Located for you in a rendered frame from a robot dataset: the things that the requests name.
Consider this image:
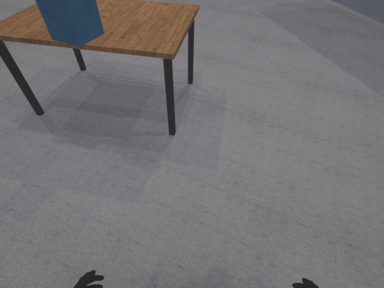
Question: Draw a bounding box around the carton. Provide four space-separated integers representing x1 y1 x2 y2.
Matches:
35 0 104 47

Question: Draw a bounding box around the left robot hand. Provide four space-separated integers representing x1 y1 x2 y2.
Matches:
74 270 104 288

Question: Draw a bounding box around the table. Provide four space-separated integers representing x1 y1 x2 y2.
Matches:
0 0 199 136

